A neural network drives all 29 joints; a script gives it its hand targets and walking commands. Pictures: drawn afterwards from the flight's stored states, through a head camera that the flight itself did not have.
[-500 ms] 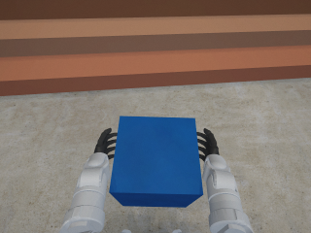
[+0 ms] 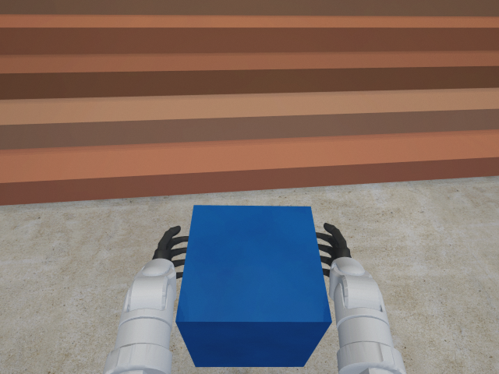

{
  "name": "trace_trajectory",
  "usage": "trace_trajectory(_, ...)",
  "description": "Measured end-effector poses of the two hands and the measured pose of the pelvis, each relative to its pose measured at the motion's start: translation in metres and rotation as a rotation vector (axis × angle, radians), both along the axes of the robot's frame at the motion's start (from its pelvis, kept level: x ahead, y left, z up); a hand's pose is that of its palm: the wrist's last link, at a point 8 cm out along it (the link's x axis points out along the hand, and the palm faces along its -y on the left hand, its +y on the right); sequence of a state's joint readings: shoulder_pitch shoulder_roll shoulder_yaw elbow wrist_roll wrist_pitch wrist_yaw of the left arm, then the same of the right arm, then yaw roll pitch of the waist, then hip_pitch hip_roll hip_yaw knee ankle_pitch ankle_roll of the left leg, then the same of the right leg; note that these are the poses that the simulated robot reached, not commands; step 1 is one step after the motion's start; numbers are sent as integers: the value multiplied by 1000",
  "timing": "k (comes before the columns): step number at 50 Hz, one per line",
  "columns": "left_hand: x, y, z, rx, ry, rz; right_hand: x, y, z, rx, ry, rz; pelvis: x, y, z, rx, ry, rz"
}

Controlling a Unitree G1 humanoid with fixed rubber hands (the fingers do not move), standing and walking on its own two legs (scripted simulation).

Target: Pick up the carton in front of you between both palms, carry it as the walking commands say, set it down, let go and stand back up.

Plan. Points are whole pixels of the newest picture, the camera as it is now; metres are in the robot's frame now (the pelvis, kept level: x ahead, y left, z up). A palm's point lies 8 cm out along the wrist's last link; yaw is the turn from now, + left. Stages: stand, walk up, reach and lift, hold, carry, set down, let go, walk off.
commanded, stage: reach and lift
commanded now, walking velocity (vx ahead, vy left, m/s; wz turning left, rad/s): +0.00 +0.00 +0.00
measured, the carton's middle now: (251, 289) +0.29 +0.00 -0.05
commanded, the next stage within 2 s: hold in 0.76 s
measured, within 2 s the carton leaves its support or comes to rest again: neither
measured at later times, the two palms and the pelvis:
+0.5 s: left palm (163, 259) +0.30 +0.15 +0.03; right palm (340, 257) +0.31 -0.15 +0.04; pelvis +0.01 +0.00 +0.01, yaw +0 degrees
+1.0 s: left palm (160, 255) +0.29 +0.15 +0.06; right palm (345, 254) +0.30 -0.15 +0.06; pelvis +0.01 +0.00 +0.01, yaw +0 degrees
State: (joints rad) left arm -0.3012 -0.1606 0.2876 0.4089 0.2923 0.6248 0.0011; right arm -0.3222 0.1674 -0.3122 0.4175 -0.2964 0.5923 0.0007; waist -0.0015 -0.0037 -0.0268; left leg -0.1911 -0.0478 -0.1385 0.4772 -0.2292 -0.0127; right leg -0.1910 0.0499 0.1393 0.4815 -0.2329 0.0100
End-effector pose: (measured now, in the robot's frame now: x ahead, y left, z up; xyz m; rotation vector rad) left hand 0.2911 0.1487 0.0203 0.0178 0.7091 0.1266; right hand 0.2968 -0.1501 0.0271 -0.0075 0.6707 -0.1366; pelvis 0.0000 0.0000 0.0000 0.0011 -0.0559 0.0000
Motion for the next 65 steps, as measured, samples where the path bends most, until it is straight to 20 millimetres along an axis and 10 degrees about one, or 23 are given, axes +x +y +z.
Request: trace_trajectory(65, 0, 0, 35, 9, -31, -5, -2, -1, 34, -8, -28, -2, 2, 1, 6, 0, -69, -3)
